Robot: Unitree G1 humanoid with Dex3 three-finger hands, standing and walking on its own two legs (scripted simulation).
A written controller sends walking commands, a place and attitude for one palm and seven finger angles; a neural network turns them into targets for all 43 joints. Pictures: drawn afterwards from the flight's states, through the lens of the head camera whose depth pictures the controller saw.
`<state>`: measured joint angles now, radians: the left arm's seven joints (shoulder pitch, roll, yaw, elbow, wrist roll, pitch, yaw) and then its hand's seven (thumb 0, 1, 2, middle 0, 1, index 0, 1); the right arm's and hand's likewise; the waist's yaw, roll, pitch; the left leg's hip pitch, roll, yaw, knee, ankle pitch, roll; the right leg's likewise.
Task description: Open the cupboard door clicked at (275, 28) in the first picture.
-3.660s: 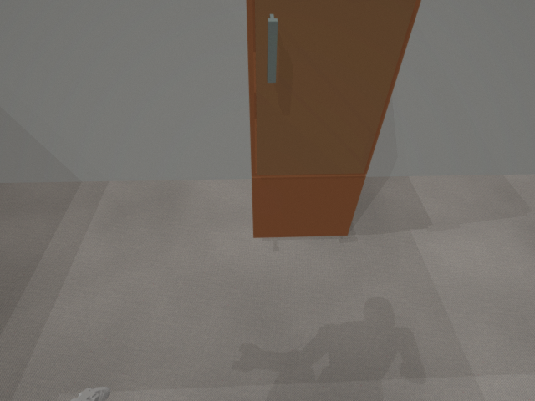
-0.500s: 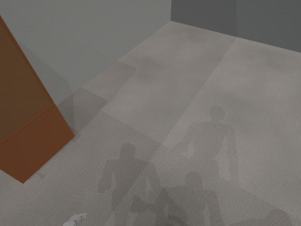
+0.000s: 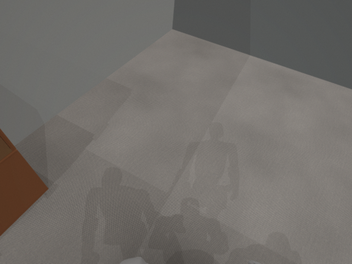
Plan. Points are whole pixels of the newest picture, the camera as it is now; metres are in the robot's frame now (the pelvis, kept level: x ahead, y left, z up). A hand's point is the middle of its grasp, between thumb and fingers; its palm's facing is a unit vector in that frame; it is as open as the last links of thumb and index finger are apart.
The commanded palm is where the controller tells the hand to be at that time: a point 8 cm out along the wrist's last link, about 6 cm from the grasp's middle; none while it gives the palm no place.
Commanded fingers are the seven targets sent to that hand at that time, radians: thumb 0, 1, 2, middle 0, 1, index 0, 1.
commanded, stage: turn to face it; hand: left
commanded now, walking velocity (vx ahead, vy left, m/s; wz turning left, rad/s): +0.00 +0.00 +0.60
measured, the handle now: out of the picture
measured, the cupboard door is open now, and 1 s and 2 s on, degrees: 0 0 0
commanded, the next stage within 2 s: take the last steps up to it in 1.78 s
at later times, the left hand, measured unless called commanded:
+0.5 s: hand out of the picture +0.13 +0.20 -0.14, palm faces +0.27 -0.94 -0.22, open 7.3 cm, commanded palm none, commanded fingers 0.00 0.90 0.90 -0.20 -0.30 -0.20 -0.30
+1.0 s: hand out of the picture -0.07 +0.20 -0.18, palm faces +0.61 -0.76 -0.24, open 7.4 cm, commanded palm none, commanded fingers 0.00 0.90 0.90 -0.20 -0.30 -0.20 -0.30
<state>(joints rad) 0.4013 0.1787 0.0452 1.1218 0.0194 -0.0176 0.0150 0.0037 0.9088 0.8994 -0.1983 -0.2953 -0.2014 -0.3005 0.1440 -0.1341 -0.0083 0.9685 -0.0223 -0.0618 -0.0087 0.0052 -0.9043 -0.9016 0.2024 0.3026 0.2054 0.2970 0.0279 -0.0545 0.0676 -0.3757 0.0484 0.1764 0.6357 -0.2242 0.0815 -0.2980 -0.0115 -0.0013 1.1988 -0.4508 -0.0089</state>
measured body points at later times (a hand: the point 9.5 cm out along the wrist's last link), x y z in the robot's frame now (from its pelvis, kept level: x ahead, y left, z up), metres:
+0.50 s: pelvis +0.06 -0.01 +0.01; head +0.09 -0.01 +0.46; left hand +0.12 +0.25 -0.12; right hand +0.11 -0.24 -0.14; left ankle +0.08 +0.07 -0.72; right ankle +0.07 -0.14 -0.71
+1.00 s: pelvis +0.05 +0.02 +0.00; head +0.08 +0.08 +0.44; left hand -0.10 +0.24 -0.16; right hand +0.33 -0.11 -0.12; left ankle +0.02 +0.11 -0.72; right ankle +0.07 -0.14 -0.70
